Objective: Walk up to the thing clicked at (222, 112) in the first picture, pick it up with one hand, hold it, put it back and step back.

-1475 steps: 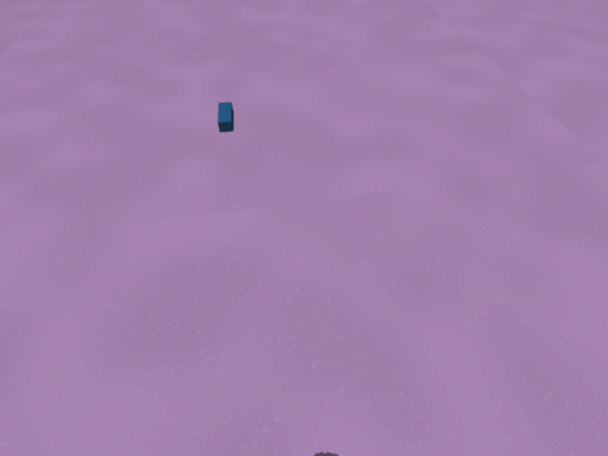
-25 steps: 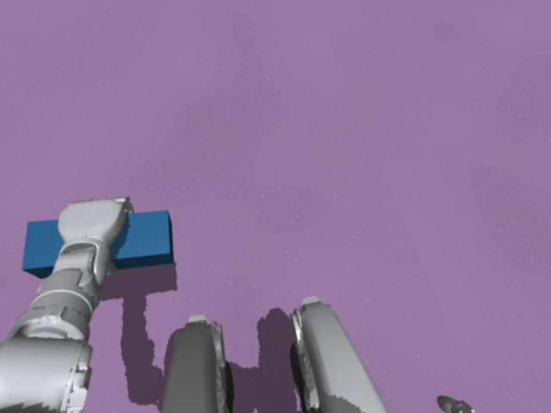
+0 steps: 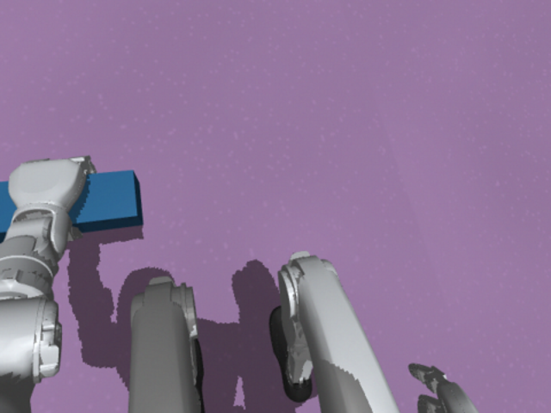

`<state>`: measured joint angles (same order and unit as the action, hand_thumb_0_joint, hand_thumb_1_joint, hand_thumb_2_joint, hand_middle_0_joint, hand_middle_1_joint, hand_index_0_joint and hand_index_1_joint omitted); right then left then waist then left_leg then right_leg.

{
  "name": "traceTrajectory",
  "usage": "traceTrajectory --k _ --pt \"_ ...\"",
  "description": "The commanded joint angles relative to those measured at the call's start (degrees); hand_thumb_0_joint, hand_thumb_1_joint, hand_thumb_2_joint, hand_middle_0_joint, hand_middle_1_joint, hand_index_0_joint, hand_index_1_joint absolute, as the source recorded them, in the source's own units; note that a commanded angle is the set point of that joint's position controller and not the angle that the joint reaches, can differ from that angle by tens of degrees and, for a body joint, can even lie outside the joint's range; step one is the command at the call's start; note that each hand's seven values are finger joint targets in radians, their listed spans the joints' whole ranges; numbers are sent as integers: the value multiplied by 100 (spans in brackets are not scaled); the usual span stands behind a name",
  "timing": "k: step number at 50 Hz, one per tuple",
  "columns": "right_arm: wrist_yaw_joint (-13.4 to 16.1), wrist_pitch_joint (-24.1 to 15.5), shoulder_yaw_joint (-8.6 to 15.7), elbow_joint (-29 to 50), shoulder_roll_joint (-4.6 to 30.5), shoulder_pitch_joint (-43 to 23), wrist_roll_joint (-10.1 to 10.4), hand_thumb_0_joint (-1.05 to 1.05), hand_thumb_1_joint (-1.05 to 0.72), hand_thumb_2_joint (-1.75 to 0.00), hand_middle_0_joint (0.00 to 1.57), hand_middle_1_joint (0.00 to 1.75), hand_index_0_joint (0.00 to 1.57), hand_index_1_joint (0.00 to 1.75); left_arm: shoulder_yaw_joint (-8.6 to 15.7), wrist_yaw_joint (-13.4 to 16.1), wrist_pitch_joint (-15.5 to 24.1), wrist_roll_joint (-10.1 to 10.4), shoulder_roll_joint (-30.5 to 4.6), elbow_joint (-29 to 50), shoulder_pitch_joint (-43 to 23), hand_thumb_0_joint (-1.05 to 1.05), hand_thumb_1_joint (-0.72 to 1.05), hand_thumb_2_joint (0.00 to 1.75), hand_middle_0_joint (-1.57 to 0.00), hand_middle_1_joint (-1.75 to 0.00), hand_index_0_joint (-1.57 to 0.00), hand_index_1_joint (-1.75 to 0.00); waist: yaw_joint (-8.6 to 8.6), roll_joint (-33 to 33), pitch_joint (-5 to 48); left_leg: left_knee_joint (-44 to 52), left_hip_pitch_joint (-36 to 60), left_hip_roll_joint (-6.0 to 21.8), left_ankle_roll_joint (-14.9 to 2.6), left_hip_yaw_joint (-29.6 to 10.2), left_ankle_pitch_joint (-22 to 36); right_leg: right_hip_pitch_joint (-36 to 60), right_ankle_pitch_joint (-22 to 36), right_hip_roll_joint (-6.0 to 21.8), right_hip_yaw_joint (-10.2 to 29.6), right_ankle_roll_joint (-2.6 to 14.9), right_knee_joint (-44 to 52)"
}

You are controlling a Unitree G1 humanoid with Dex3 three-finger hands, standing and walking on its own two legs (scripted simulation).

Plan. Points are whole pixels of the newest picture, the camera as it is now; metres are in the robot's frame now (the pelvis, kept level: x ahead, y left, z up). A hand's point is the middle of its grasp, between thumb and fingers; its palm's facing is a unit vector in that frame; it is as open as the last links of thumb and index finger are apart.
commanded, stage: crouch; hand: left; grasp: from above
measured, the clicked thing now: (67, 206) +0.45 +0.26 -0.21
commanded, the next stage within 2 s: lower in 0.64 s
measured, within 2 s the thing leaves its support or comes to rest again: rests again in 1.80 s
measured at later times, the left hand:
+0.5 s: hand (79, 211) +0.45 +0.26 -0.25, palm faces -0.48 -0.05 -0.88, open 10.6 cm
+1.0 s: hand (83, 213) +0.45 +0.27 -0.30, palm faces -0.50 -0.06 -0.86, open 10.6 cm
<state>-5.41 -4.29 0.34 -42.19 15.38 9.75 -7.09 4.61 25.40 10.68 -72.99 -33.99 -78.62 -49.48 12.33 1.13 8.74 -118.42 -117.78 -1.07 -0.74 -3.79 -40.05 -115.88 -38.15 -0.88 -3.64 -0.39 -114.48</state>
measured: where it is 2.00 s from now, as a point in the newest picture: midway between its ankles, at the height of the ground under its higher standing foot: (242, 384)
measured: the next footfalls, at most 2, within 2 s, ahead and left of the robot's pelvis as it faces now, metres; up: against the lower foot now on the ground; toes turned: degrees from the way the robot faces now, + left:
none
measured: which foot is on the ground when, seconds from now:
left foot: down 0.00-1.00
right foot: down 0.00-1.00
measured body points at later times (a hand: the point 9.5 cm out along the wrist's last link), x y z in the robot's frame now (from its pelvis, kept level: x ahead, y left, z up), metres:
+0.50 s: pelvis -0.01 +0.00 -0.07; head +0.25 +0.05 +0.30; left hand +0.47 +0.26 -0.20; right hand +0.01 -0.28 -0.17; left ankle +0.06 +0.11 -0.40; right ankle +0.08 -0.12 -0.40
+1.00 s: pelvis -0.01 +0.00 -0.10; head +0.25 +0.06 +0.26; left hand +0.48 +0.27 -0.25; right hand +0.01 -0.27 -0.20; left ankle +0.06 +0.11 -0.40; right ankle +0.08 -0.12 -0.40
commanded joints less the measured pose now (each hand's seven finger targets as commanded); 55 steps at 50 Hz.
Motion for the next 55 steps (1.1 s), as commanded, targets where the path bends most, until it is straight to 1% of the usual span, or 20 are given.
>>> traceTrajectory --k 1,5,9,10,11,14,15,16,20,22,26,27,38,39,40,41,49,50,51,55 --pt "-72 -19 415 42 1227 1331 16 0 -90 -90 20 30 20 30 245 310 -88 96 -1683 859 -2095 0 62 105 -99 -83 -99 -84 -86 1566 4242 940 3285 -45 -71 221 1947 1873 1798 -62 -60 263 1030" --pt "-157 -15 407 31 1265 1354 -5 0 -90 -90 20 30 20 30 305 260 -82 138 -1741 669 -1986 0 65 106 -99 -86 -99 -86 -43 1427 4147 764 3041 -28 -64 162 1958 1790 1807 -66 -114 258 787" --pt "-204 16 425 -82 1300 1467 -20 0 -90 -90 20 30 20 30 375 179 108 74 -1992 1039 -2393 0 62 104 -98 -85 -98 -85 26 1560 4034 633 2903 -19 -34 83 1846 1552 1679 -89 -186 282 551" --pt "-202 10 404 -20 1320 1360 -12 0 -90 -90 20 30 20 30 234 156 56 61 -1730 401 -2026 0 62 105 -99 -84 -98 -84 56 1422 3870 594 2794 -13 -43 75 1710 1366 1574 -92 -195 273 526" --pt "-222 7 418 -71 1281 1444 -25 0 -90 -90 20 30 20 30 363 160 165 114 -1951 1100 -2544 0 63 104 -98 -85 -98 -85 115 1556 3933 557 2863 -3 -29 38 1751 1320 1563 -81 -198 274 471" --pt "-248 13 403 -104 1403 1485 -44 0 -90 -90 20 30 20 30 348 158 217 -6 -1999 698 -2383 0 61 101 -97 -85 -97 -84 93 1630 3848 524 2806 -9 1 23 1572 1100 1416 -76 -248 290 339" --pt "-245 -3 393 -52 1390 1415 -46 0 -90 -90 20 30 20 30 282 165 187 39 -1788 434 -2185 0 61 100 -97 -84 -97 -84 114 1599 3793 512 2858 9 15 -24 1554 960 1384 -43 -253 278 288" --pt "-253 7 390 -125 1407 1443 -69 0 -90 -90 20 30 20 30 376 197 273 15 -2057 950 -2670 0 62 100 -96 -85 -97 -84 161 1749 3922 454 2831 8 20 -14 1528 939 1374 -69 -263 287 231" --pt "-269 -18 330 -90 1436 1443 -102 0 -90 -90 20 30 20 30 378 261 242 -3 -2034 501 -2503 0 63 101 -98 -84 -98 -84 190 1617 3811 273 2581 -8 -23 44 1395 929 1374 -56 -262 264 170" --pt "-282 -11 295 -145 1452 1512 -114 0 -91 -90 20 30 20 30 493 286 309 -65 -2382 767 -2724 0 62 103 -98 -86 -98 -86 162 1745 3957 140 2479 -27 -43 132 1426 1119 1463 -89 -246 263 104" --pt "-266 -16 202 -104 1459 1391 -128 0 -90 -90 20 30 20 30 491 352 260 -75 -2398 360 -2557 0 62 104 -98 -85 -98 -85 179 1615 3883 -6 2221 -30 -79 170 1282 1061 1389 -123 -273 246 38" --pt "-257 -21 203 -83 1494 1398 -127 0 -90 -90 20 30 20 30 569 381 268 -79 -2579 422 -2751 0 64 103 -99 -84 -99 -84 201 1626 3883 -39 2148 -23 -87 169 1213 1031 1340 -113 -280 240 17" --pt "-221 -61 -20 -88 1546 1321 -143 0 -90 -90 20 30 20 30 435 368 125 -66 -2645 86 -2688 0 62 103 -102 -79 -100 -81 278 1727 3602 -279 1856 -13 -103 163 1214 922 1417 -168 -381 238 -227" --pt "-208 -58 -29 -104 1558 1268 -115 0 -90 -90 20 30 20 30 376 355 104 -48 -2610 -82 -2641 0 60 103 -101 -78 -99 -80 271 1679 3448 -282 1725 -9 -108 160 1125 807 1338 -180 -403 251 -257" --pt "-219 -73 -61 -81 1565 1294 -140 0 -90 -90 20 30 20 30 340 340 108 -75 -2591 -171 -2757 0 61 101 -101 -77 -99 -79 406 1665 3289 -355 1590 -12 -125 160 1040 753 1280 -176 -411 238 -258" --pt "-214 -69 -91 -90 1565 1241 -128 0 -90 -90 20 30 20 30 266 320 112 -55 -2535 -301 -2677 0 58 97 -99 -75 -97 -77 358 1546 3161 -331 1472 -8 -123 129 967 687 1193 -196 -445 249 -281" --pt "-236 -128 -175 -56 1657 1231 -172 0 -90 -90 20 30 20 30 259 309 291 -14 -2664 -167 -2783 0 60 96 -100 -76 -99 -77 489 1825 3213 -562 1706 19 -54 16 1238 586 1411 -218 -558 255 -581" --pt "-244 -140 -167 -73 1681 1287 -200 0 -90 -90 20 30 20 30 405 332 353 -26 -2913 193 -3012 0 62 96 -100 -78 -100 -79 515 1938 3289 -608 1779 34 -39 -7 1276 579 1435 -210 -577 256 -645" --pt "-246 -137 -179 -23 1687 1256 -204 0 -90 -90 20 30 20 30 386 361 330 -70 -2827 -102 -2594 0 63 96 -101 -77 -101 -78 431 2024 3260 -590 1789 21 -25 10 1309 587 1438 -207 -586 264 -671" --pt "-280 -141 -138 -13 1711 1203 -236 0 -90 -90 20 30 20 30 537 502 392 -75 -3029 427 -2766 0 69 98 -106 -76 -105 -78 471 2365 3401 -623 1958 56 27 -23 1440 499 1523 -219 -641 287 -835"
